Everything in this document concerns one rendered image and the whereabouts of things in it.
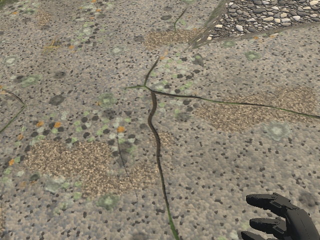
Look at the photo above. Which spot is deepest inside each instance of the robot right hand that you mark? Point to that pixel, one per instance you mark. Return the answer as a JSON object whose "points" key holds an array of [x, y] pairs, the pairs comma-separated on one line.
{"points": [[297, 225]]}

